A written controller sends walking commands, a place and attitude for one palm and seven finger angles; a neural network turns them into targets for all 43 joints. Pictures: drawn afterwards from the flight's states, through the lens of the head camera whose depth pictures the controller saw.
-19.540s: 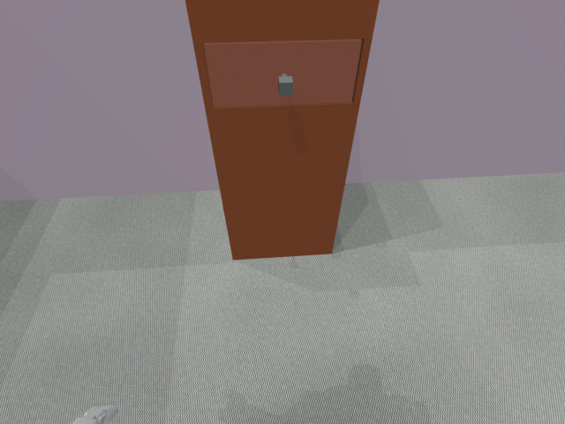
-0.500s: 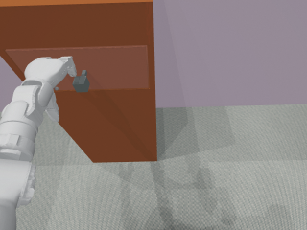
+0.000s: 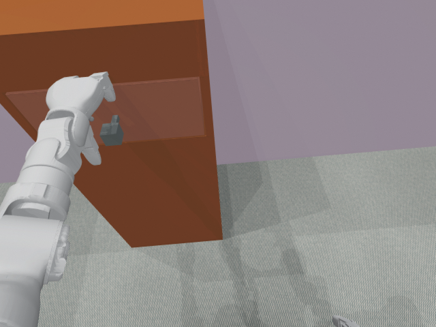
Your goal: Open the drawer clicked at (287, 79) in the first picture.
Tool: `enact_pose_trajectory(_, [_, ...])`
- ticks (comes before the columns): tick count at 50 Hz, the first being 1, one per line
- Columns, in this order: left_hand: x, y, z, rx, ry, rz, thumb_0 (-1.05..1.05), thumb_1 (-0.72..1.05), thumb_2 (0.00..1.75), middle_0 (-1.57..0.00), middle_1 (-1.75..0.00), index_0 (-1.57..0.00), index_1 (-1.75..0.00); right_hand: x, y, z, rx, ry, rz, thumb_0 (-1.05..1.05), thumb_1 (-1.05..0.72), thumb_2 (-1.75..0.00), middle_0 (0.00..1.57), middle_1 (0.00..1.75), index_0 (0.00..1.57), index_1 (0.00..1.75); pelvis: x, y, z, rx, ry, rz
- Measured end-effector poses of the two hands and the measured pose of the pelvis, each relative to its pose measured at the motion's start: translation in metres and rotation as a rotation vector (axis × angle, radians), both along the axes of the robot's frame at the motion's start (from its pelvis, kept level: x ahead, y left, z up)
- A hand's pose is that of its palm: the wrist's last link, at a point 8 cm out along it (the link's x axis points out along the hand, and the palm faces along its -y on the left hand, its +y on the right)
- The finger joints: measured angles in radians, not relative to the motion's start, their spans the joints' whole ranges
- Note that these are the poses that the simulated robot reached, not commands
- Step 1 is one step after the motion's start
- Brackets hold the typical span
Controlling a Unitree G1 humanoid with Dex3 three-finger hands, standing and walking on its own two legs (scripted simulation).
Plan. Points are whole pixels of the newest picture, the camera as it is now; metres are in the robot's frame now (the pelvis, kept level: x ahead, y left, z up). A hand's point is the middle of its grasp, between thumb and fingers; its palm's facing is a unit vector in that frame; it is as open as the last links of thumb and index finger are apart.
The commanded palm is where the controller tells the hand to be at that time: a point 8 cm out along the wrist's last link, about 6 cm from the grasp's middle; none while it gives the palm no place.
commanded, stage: move the hooked fingers above the handle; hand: left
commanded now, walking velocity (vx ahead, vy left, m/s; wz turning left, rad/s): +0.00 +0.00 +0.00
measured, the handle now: (113, 128) +0.52 +0.22 +0.06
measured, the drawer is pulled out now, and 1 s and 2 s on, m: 0.00 0.00 0.00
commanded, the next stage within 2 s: lift the fingers back up to retry in 0.72 s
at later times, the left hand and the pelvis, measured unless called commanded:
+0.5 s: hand (102, 117) +0.48 +0.21 +0.12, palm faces +0.06 -0.03 -1.00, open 13.5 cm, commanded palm +0.45 +0.26 +0.18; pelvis +0.01 +0.00 +0.00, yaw +0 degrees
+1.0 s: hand (111, 117) +0.48 +0.20 +0.12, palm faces +0.07 -0.09 -0.99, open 13.8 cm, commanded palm +0.46 +0.24 +0.18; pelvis +0.02 +0.00 +0.00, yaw +2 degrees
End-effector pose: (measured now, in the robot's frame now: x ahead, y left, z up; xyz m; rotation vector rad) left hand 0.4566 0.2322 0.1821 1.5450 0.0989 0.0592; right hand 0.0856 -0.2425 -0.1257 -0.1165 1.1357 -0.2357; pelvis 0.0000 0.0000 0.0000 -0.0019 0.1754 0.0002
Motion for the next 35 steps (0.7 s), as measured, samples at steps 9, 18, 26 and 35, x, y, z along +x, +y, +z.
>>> enact_pose_trajectory(9, [-0.016,0.03,-0.014,0.052,0.071,-0.001,0.0,-0.49,0.3,-0.33,-1.21,-0.33,-1.21,-0.02,-0.023,0.004,-0.075,0.083,0.027,0.01,-0.9,-0.9,0.2,0.3,0.21,0.3,0.002,-0.001,-0.001,-0.006,0.006,0.03])
enact_pose_trajectory(18, [0.0,-0.016,-0.013,-0.031,-0.057,-0.184,0.0,-0.49,0.3,-0.39,-1.24,-0.33,-1.21,-0.022,-0.034,0.006,-0.115,0.127,0.021,0.01,-0.9,-0.9,0.2,0.3,0.2,0.3,0.011,0.004,-0.002,-0.009,0.019,0.037])
enact_pose_trajectory(26, [0.001,-0.014,-0.003,0.001,-0.087,-0.075,0.0,-0.49,0.3,-0.43,-1.25,-0.39,-1.25,-0.002,-0.012,-0.006,-0.01,0.072,0.013,0.01,-0.9,-0.9,0.2,0.3,0.2,0.3,0.013,0.003,0.001,-0.002,0.007,0.0])
enact_pose_trajectory(35, [-0.017,0.038,0.011,0.052,0.037,0.13,0.0,-0.49,0.3,-0.35,-1.21,-0.35,-1.23,0.024,-0.006,0.001,0.015,0.0,0.045,0.01,-0.9,-0.9,0.2,0.3,0.21,0.3,0.015,-0.007,0.004,0.003,-0.021,0.014])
